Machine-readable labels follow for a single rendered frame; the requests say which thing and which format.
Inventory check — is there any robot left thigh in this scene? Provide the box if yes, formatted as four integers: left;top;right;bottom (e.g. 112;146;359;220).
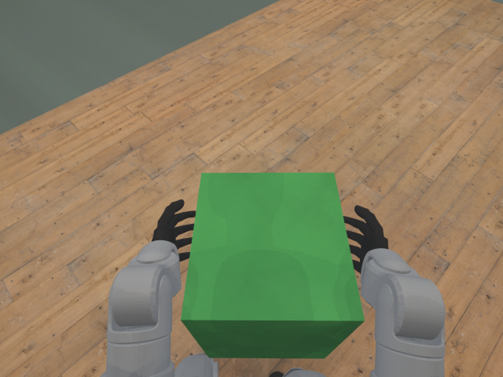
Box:
174;354;218;377

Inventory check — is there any robot right forearm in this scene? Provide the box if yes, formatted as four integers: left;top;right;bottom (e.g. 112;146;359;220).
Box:
361;248;446;377

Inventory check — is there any robot right hand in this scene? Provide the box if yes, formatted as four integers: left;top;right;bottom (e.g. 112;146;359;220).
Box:
343;205;388;273

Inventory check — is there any carton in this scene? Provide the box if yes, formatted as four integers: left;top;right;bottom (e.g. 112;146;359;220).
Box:
181;173;365;359

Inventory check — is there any robot left hand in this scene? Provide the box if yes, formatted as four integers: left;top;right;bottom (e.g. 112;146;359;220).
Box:
152;199;196;262

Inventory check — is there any robot left forearm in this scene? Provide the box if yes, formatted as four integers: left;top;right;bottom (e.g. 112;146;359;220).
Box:
100;240;182;377

